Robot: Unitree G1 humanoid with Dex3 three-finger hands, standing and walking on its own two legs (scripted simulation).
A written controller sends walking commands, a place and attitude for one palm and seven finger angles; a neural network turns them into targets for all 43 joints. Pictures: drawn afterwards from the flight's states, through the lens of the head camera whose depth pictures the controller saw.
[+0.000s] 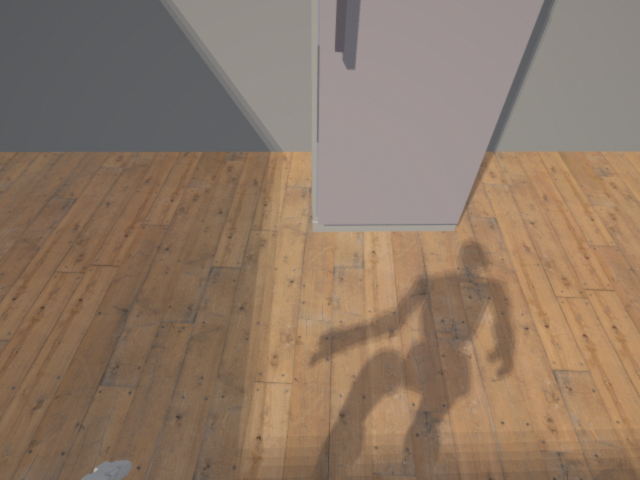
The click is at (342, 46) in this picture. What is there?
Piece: fridge door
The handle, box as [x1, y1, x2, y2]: [335, 0, 346, 51]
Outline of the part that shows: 337,0 335,51 343,51 346,0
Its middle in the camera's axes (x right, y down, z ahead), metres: +0.05 -0.62 +0.98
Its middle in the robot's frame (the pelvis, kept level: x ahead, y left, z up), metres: +1.17 +0.01 +0.19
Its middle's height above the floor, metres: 0.96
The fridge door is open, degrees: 0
